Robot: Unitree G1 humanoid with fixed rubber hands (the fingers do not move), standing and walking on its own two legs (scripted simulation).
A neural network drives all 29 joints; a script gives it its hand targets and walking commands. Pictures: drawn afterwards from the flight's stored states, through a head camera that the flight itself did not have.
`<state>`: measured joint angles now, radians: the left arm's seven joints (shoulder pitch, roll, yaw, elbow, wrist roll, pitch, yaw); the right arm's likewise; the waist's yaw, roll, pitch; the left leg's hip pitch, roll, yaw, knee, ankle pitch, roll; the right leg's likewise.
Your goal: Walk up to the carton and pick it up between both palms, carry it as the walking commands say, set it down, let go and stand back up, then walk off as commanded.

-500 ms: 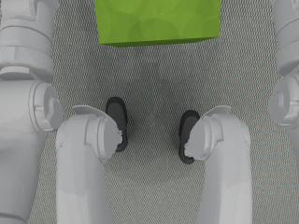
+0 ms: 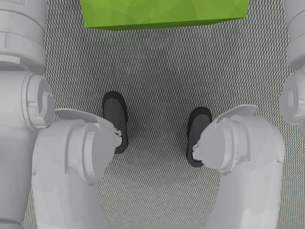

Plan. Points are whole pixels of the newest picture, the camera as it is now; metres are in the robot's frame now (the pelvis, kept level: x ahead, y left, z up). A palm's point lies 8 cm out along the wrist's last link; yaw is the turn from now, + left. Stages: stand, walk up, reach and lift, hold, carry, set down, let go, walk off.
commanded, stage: reach and lift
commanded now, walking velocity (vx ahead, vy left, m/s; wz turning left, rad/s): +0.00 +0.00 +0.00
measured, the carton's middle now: out of the picture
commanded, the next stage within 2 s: none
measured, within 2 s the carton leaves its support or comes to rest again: leaves its support in 1.52 s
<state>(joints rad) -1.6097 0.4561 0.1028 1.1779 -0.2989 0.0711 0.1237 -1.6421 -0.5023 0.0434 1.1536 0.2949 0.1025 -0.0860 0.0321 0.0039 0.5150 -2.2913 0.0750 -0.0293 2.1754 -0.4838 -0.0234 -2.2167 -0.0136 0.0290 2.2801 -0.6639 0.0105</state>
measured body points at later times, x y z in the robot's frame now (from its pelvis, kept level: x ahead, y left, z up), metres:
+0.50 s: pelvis -0.01 +0.00 +0.01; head +0.39 +0.00 +0.22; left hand +0.58 +0.19 -0.18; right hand +0.60 -0.16 -0.17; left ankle +0.14 +0.14 -0.33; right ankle +0.09 -0.12 -0.33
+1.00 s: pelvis +0.00 +0.00 +0.00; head +0.38 +0.00 +0.21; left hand +0.58 +0.19 -0.18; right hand +0.60 -0.16 -0.17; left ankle +0.14 +0.14 -0.33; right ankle +0.09 -0.12 -0.33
